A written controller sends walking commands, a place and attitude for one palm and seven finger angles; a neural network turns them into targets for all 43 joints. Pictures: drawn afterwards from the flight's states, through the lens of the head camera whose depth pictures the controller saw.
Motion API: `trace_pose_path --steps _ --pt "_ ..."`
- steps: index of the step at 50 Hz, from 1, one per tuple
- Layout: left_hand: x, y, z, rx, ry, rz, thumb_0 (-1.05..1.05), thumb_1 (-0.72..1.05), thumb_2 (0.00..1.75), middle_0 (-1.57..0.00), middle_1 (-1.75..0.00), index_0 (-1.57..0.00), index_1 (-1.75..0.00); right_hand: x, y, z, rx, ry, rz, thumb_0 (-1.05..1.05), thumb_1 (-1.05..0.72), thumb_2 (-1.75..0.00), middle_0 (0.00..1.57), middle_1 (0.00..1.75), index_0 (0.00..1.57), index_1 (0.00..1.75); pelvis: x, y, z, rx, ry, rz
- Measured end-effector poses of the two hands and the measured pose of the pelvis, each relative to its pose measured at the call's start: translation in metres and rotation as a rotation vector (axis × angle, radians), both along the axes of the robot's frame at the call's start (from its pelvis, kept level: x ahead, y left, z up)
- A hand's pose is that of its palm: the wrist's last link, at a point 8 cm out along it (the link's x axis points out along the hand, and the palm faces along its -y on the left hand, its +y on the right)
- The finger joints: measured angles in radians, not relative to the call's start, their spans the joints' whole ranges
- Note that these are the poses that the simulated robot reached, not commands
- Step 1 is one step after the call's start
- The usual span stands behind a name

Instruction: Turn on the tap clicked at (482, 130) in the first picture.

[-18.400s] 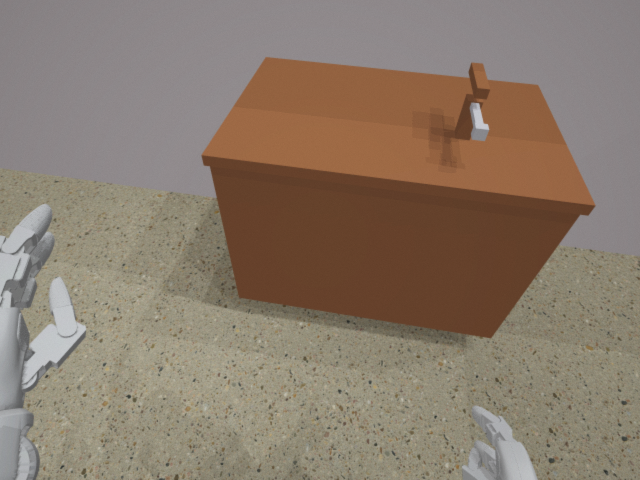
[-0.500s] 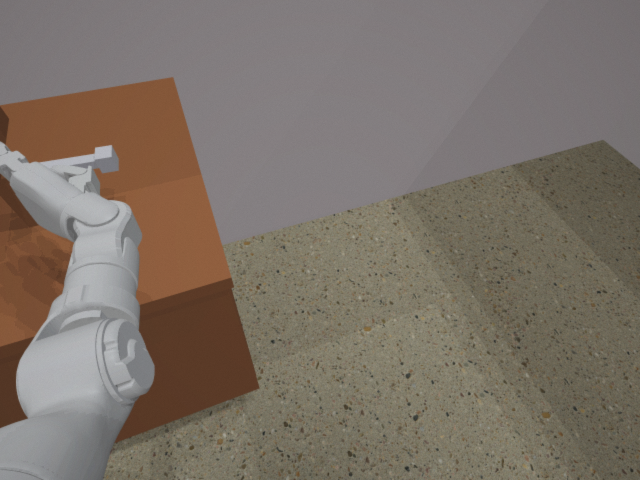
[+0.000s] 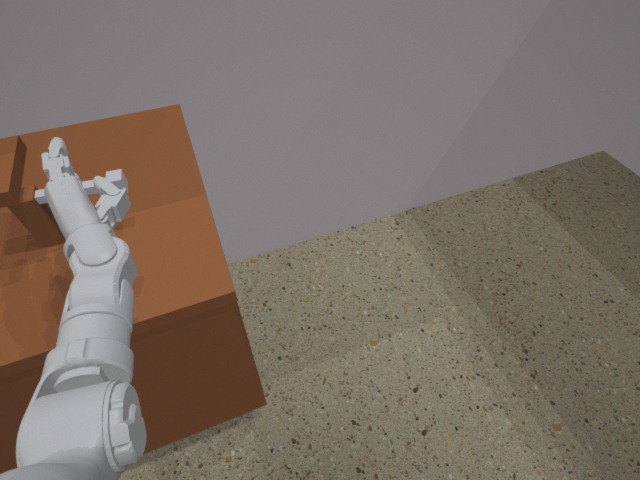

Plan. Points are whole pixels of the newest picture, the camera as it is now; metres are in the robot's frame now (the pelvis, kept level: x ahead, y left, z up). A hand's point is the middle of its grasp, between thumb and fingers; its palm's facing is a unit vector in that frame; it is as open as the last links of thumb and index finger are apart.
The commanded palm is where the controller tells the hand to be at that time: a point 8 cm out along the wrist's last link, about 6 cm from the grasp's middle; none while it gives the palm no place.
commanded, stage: draw the hand back beside the body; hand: left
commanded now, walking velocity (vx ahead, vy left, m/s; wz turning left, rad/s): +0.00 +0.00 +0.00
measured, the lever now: (117, 182) +0.57 +0.32 +0.04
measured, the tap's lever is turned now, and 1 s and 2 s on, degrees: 86 86 86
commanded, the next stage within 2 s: step back with the hand held close in 1.32 s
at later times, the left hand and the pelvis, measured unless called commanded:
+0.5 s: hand (65, 294) +0.29 +0.25 +0.15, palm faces +0.36 -0.90 -0.23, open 7.6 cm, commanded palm +0.24 +0.29 +0.16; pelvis -0.03 +0.00 +0.02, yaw +0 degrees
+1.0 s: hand (11, 382) +0.19 +0.24 +0.17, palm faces +0.39 -0.86 -0.33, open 7.4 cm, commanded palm +0.14 +0.28 +0.19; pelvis -0.02 +0.00 +0.02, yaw +0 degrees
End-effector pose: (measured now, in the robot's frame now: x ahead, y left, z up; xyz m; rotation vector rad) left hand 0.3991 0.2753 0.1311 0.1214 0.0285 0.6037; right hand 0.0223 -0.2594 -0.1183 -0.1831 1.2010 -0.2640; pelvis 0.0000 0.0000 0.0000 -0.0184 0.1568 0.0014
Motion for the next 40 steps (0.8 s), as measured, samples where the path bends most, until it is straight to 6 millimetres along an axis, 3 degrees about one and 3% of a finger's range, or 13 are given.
trace_pose_path --steps 4,8,13,19,23,29,40 --pt "-0.025 -0.004 0.001 -0.042 -0.025 -0.152 0.01 0.9 0.9 -0.16 -0.16 -0.16 -0.17 0.012 -0.003 0.008 -0.007 -0.067 -0.028 0.0 -0.91 -0.9 0.2 0.3 0.2 0.3 0.001 0.001 0.006 0.005 -0.052 -0.021" --pt "-0.059 0.011 -0.002 0.05 0.056 -0.194 0.01 0.9 0.9 -0.16 -0.17 -0.16 -0.18 0.034 -0.004 0.019 0.0 -0.175 -0.025 0.0 -0.91 -0.9 0.2 0.3 0.2 0.3 -0.001 0.001 0.012 0.012 -0.109 -0.026" --pt "-0.1 0.024 0.013 0.124 0.043 -0.194 0.01 0.9 0.9 -0.17 -0.19 -0.17 -0.19 0.07 0.0 0.034 -0.009 -0.295 0.055 0.01 -0.91 -0.9 0.2 0.3 0.2 0.3 -0.009 0.002 0.017 0.012 -0.16 -0.008" --pt "-0.128 0.022 0.022 0.142 0.002 -0.209 0.01 0.9 0.9 -0.17 -0.2 -0.17 -0.21 0.111 0.013 0.053 -0.007 -0.42 0.153 0.01 -0.91 -0.9 0.2 0.3 0.2 0.3 -0.022 0.004 0.019 0.015 -0.195 0.012" --pt "-0.142 0.015 0.023 0.14 -0.02 -0.233 0.01 0.9 0.9 -0.17 -0.21 -0.17 -0.22 0.128 0.026 0.065 0.011 -0.499 0.185 0.01 -0.91 -0.9 0.2 0.3 0.2 0.3 -0.026 0.004 0.021 0.016 -0.212 0.01" --pt "-0.167 0.014 0.028 0.149 -0.048 -0.231 0.01 0.9 0.9 -0.18 -0.23 -0.18 -0.24 0.133 0.041 0.071 0.043 -0.545 0.205 0.01 -0.9 -0.9 0.2 0.3 0.2 0.3 -0.027 0.003 0.022 0.016 -0.233 0.003" --pt "-0.211 0.014 0.044 0.223 -0.074 -0.208 0.01 0.9 0.9 -0.19 -0.27 -0.19 -0.27 0.116 0.041 0.053 0.061 -0.47 0.208 0.01 -0.9 -0.9 0.2 0.3 0.2 0.3 -0.024 0.003 0.023 0.018 -0.249 0.006"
